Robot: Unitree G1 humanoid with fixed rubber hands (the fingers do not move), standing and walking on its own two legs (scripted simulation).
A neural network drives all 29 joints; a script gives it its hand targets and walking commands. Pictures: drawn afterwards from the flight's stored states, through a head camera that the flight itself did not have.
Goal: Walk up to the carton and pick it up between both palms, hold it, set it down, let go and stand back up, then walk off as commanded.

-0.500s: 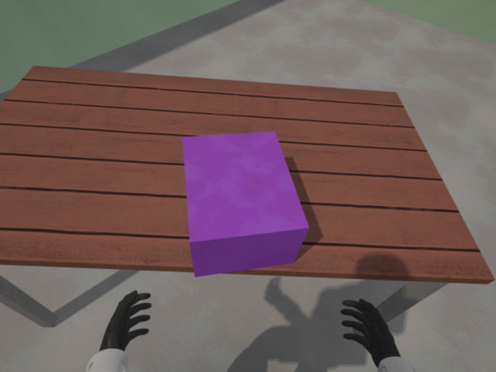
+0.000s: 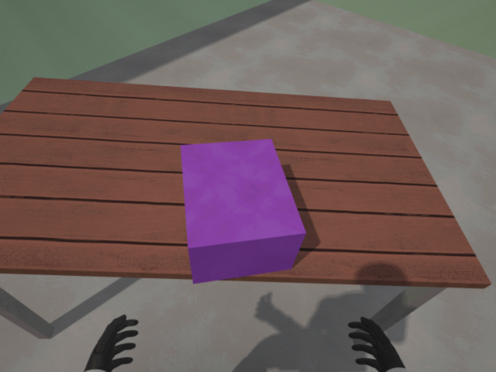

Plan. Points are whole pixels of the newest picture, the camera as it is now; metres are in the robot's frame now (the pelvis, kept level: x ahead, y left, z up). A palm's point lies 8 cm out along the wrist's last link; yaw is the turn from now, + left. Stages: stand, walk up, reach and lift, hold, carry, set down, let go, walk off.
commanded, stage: stand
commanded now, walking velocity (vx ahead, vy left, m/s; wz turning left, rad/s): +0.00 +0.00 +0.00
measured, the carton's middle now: (235, 206) +0.46 +0.03 -0.05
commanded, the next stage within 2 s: walk off in 0.22 s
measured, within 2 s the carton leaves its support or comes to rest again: neither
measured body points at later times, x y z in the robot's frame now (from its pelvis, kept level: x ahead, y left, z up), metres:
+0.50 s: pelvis +0.00 +0.00 +0.00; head -0.01 +0.02 +0.45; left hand +0.14 +0.26 -0.11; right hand +0.17 -0.26 -0.08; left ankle +0.01 +0.13 -0.74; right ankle -0.01 -0.10 -0.74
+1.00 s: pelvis -0.10 +0.04 -0.02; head -0.07 +0.08 +0.43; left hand +0.01 +0.32 -0.16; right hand +0.01 -0.26 -0.10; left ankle +0.01 +0.13 -0.74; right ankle -0.17 -0.08 -0.66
